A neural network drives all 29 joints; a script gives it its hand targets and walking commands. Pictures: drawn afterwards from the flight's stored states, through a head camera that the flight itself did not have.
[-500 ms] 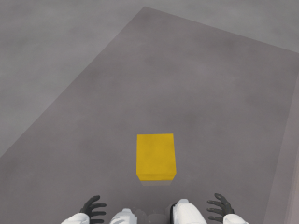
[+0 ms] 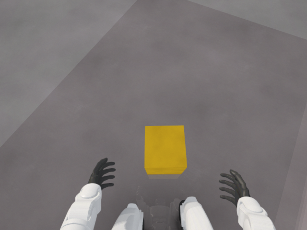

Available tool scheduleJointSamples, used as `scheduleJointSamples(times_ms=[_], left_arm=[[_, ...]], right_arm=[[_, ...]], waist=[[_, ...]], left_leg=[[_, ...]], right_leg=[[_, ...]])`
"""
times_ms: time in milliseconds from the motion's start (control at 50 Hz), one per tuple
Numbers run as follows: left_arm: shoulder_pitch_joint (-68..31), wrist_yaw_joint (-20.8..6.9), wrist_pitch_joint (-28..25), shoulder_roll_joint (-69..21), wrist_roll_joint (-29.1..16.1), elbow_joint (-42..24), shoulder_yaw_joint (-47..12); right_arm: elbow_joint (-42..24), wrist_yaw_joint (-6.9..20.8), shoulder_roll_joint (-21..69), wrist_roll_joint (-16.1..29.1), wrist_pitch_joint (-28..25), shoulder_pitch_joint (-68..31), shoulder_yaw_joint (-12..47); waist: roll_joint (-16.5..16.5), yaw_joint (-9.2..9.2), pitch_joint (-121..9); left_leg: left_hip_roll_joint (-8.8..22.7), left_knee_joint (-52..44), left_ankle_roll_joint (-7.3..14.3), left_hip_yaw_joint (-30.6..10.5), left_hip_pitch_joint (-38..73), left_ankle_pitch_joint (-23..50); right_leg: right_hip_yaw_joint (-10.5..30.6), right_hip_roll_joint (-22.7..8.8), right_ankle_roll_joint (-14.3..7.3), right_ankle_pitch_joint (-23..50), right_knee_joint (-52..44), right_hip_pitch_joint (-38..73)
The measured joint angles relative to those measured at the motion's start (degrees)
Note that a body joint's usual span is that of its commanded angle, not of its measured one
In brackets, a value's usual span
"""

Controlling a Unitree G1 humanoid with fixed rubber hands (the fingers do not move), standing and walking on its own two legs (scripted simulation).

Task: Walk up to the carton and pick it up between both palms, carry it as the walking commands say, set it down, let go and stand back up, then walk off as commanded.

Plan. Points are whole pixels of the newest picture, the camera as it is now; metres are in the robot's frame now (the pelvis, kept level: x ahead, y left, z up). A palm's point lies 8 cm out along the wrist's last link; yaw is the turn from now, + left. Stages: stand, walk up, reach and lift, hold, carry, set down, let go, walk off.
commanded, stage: reach and lift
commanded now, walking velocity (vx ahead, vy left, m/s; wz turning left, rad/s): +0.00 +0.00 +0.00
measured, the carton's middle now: (164, 151) +0.45 -0.03 -0.58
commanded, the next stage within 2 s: none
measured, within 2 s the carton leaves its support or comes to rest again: neither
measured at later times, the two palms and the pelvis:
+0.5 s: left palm (109, 133) +0.40 +0.16 -0.12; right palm (225, 136) +0.39 -0.21 -0.14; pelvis -0.05 -0.04 -0.04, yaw +2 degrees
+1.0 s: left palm (118, 117) +0.49 +0.16 -0.20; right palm (216, 119) +0.49 -0.22 -0.21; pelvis -0.04 -0.02 -0.04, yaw +2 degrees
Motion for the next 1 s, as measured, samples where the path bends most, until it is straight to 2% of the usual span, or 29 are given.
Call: scheduleJointSamples(times_ms=[60,120,200,260,320,400,500,600,660,760,880,920,960,1000], left_arm=[[-5.46,0.44,0.61,1.18,-1.47,-0.08,0.46],[-12.69,0.32,5.29,3.08,-1.19,1.74,0.98],[-21.41,-0.42,10.40,4.84,-1.01,6.36,3.36],[-27.84,-0.33,10.82,5.82,-1.32,10.12,5.62],[-34.58,0.04,9.32,7.50,-2.97,13.33,5.95],[-42.27,0.01,6.24,8.73,-3.43,17.27,6.59],[-47.15,-0.66,-0.21,8.77,-2.61,20.45,9.24],[-48.02,-1.91,-6.87,9.36,-2.12,23.09,10.58],[-48.57,-2.61,-7.96,10.57,-3.30,22.55,9.80],[-52.85,-1.45,-7.32,12.59,-3.62,17.05,11.18],[-65.76,0.16,-4.74,15.54,-4.74,9.05,9.63],[-68.79,0.87,-3.56,15.64,-4.66,3.88,9.28],[-67.50,1.73,-2.53,14.53,-5.25,0.59,8.75],[-65.81,2.14,-1.96,13.30,-5.10,0.95,8.49]], right_arm=[[0.22,0.36,-1.40,0.28,0.60,-5.74,-0.57],[-0.08,0.67,-3.36,0.16,5.60,-12.25,0.05],[1.67,0.35,-5.35,1.10,11.41,-21.02,0.49],[3.86,-1.01,-5.85,1.81,12.49,-27.92,-0.46],[7.78,-3.00,-6.15,3.90,11.84,-35.27,-0.18],[11.70,-5.56,-5.20,3.76,9.92,-42.67,0.34],[13.04,-8.35,-3.12,1.83,3.91,-47.00,-0.47],[14.18,-9.26,-2.54,-0.45,-2.62,-48.92,-3.26],[13.96,-8.85,-3.36,0.22,-4.18,-50.54,-4.59],[11.83,-8.34,-5.65,1.68,-3.79,-55.40,-5.33],[6.14,-6.49,-10.70,2.36,-2.83,-67.42,-6.23],[2.95,-5.72,-12.33,3.07,-2.34,-70.56,-6.38],[0.22,-5.27,-12.49,3.91,-1.67,-69.01,-6.02],[0.72,-4.58,-12.34,4.16,-1.19,-67.41,-5.96]], waist=[[0.27,-0.69,1.35],[-0.14,-1.11,5.33],[-0.33,-0.80,9.96],[-0.07,-0.40,12.71],[-0.17,0.09,14.50],[-0.30,0.55,13.94],[-1.20,0.91,10.47],[-1.98,0.46,7.86],[-1.89,0.06,8.21],[-2.37,-0.25,14.04],[-1.76,-0.39,33.31],[-1.41,-0.30,41.26],[-1.14,-0.40,40.54],[-1.05,-0.44,39.78]], left_leg=[[-0.42,2.36,-0.06,0.36,-2.71,0.61],[-0.67,4.55,-0.84,0.69,-2.83,0.84],[-0.23,6.26,-0.83,0.83,-2.68,1.15],[0.08,7.33,-1.36,0.41,-3.20,1.30],[0.29,7.91,-1.98,0.06,-4.76,1.67],[0.46,8.35,-2.79,-0.51,-8.63,1.98],[0.55,8.62,-3.63,-0.60,-14.63,1.79],[0.44,7.65,-3.80,-0.86,-20.03,2.25],[0.23,6.86,-3.62,-1.11,-22.72,2.86],[0.18,6.82,-3.27,-1.05,-23.74,3.00],[-0.50,8.54,-2.60,-1.43,-17.17,1.85],[-0.51,8.91,-2.32,-1.41,-13.44,1.14],[-0.64,9.33,-2.03,-1.22,-14.81,0.71],[-0.77,10.10,-1.79,-0.92,-15.12,0.16]], right_leg=[[0.44,-0.24,0.05,0.61,2.49,-2.83],[0.80,-0.40,-0.15,0.67,5.26,-3.31],[0.53,-0.19,-0.84,0.10,7.25,-3.37],[0.13,0.16,-1.25,1.21,7.93,-3.74],[-0.11,0.49,-1.70,1.80,8.60,-5.34],[-0.56,0.79,-2.38,1.77,9.38,-9.29],[-0.51,1.02,-2.89,1.34,10.44,-15.76],[-0.57,1.05,-3.12,1.55,9.75,-21.16],[-0.69,0.89,-3.00,2.07,8.77,-23.58],[-0.43,0.99,-2.52,2.44,8.21,-24.31],[-0.53,0.52,-1.81,1.15,9.42,-17.19],[-0.11,0.78,-1.37,0.81,9.70,-13.48],[0.68,1.09,-0.98,0.59,10.14,-14.90],[1.78,1.62,-0.66,0.64,11.53,-15.71]])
